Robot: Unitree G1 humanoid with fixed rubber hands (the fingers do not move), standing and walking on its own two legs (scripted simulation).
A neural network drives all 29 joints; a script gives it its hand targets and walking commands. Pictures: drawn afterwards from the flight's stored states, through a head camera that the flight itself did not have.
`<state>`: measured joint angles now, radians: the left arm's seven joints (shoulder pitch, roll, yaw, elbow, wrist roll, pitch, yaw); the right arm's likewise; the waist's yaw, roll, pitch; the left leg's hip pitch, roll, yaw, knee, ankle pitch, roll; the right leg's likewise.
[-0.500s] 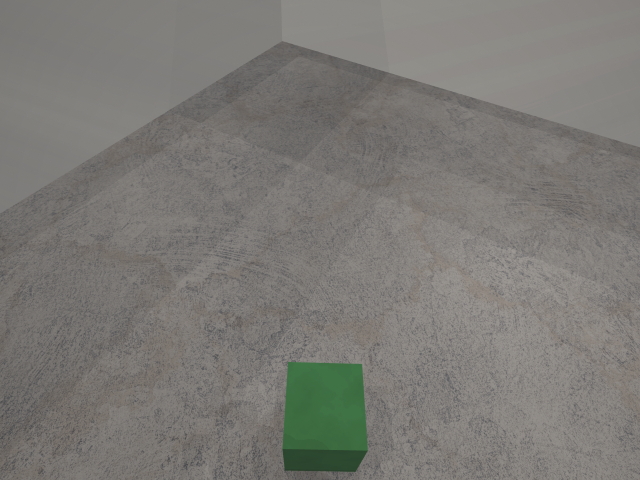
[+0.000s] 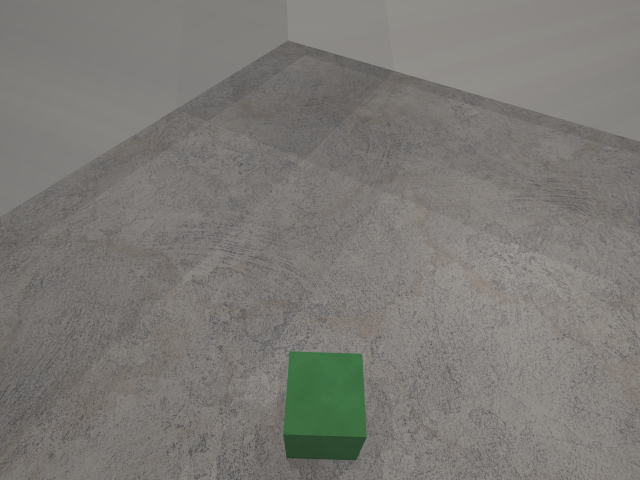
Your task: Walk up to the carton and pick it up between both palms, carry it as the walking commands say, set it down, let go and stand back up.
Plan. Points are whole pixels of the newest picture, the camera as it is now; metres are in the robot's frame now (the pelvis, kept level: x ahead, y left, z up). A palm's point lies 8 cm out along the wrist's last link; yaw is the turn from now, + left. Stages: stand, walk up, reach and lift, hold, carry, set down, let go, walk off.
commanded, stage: stand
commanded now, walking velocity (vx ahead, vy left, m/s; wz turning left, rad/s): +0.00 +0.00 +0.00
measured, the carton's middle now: (323, 407) +0.41 -0.03 -0.66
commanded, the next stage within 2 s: reach and lift in 0.46 s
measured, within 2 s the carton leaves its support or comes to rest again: neither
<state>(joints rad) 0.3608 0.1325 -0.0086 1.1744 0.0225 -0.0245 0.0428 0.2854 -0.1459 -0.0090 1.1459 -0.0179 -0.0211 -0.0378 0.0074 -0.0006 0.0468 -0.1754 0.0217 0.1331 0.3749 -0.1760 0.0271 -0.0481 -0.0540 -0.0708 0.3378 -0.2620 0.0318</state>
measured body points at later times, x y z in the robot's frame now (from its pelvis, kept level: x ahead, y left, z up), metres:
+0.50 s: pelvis -0.02 +0.00 -0.01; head +0.00 +0.00 +0.44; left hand -0.04 +0.22 -0.16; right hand -0.01 -0.23 -0.16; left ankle +0.02 +0.10 -0.74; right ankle -0.05 -0.13 -0.74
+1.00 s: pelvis -0.04 +0.00 -0.05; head +0.09 +0.01 +0.38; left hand +0.13 +0.21 -0.18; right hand +0.13 -0.23 -0.17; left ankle +0.02 +0.10 -0.75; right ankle -0.05 -0.13 -0.75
